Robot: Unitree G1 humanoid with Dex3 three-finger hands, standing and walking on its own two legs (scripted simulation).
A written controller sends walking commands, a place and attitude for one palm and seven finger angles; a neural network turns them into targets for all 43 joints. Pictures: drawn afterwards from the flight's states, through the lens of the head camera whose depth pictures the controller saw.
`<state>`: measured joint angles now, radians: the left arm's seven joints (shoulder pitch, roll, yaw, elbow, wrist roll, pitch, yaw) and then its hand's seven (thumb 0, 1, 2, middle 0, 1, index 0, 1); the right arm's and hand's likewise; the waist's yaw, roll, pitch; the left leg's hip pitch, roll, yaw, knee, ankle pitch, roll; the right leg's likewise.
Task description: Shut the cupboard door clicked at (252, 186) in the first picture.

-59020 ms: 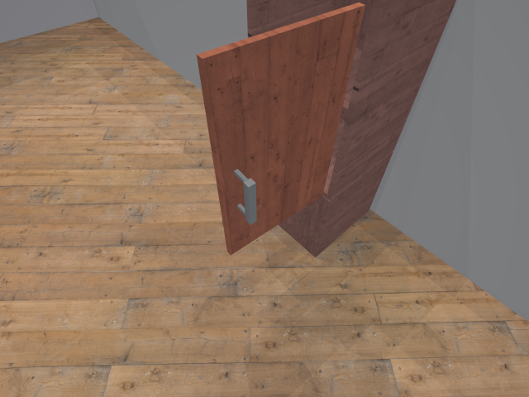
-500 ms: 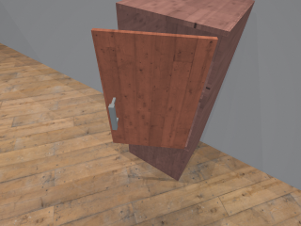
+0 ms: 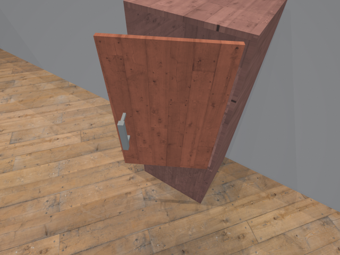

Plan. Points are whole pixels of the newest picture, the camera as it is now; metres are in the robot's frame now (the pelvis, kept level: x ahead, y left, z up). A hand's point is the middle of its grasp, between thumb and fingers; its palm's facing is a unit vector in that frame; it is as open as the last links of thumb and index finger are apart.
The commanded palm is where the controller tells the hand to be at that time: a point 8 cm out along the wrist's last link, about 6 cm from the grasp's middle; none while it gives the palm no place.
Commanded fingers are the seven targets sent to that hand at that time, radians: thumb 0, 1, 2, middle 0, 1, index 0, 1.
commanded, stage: shuffle to correct the standing spot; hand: left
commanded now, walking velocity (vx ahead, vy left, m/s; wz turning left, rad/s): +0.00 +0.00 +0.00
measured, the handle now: (125, 131) +0.53 +0.20 -0.09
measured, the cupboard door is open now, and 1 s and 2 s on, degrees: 28 28 28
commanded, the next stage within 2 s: come to a stop and stand still in 0.26 s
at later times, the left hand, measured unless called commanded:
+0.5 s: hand out of the picture +0.03 +0.16 -0.19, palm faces +0.05 -0.99 -0.13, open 7.4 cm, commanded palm none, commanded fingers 0.00 0.90 0.90 -0.20 -0.30 -0.20 -0.30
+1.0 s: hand out of the picture +0.12 +0.18 -0.18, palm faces -0.02 -0.98 -0.21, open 7.4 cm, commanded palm none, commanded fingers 0.00 0.90 0.90 -0.20 -0.30 -0.20 -0.30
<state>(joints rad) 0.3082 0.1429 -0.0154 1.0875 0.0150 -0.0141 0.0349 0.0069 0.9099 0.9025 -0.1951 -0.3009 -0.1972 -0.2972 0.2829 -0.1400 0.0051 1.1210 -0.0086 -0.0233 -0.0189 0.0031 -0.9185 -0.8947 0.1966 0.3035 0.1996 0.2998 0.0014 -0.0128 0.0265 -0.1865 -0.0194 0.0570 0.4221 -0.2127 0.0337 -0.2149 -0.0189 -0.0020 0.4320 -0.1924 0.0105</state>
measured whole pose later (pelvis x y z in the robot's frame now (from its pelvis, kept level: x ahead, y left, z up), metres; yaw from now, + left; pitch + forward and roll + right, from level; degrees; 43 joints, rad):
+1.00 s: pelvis +0.05 +0.00 -0.01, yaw -2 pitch +0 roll +1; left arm 0.21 0.17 0.01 1.02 0.01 0.00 0.04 0.00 0.91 0.90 -0.19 -0.30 -0.20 -0.30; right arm 0.23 -0.15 -0.02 1.10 -0.01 -0.02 -0.04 0.00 -0.93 -0.89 0.20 0.30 0.20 0.30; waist 0.00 -0.01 0.05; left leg -0.14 -0.01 0.10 0.47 -0.33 0.03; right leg -0.20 -0.03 -0.03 0.52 -0.32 0.01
